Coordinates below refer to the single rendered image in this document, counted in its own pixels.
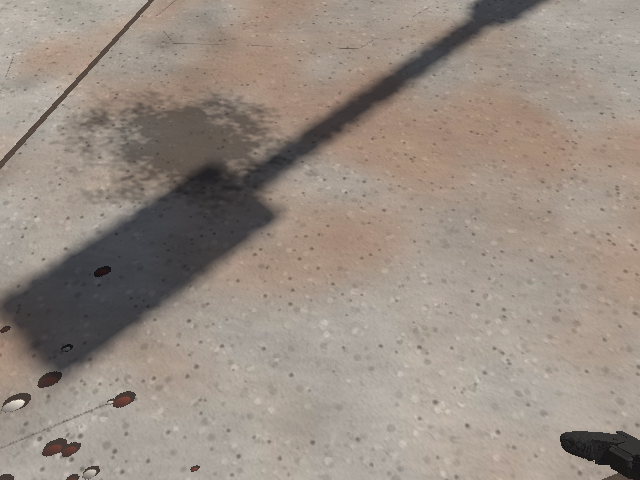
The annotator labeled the right robot hand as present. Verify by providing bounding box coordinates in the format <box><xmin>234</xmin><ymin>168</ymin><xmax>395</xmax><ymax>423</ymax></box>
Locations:
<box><xmin>560</xmin><ymin>431</ymin><xmax>640</xmax><ymax>480</ymax></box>

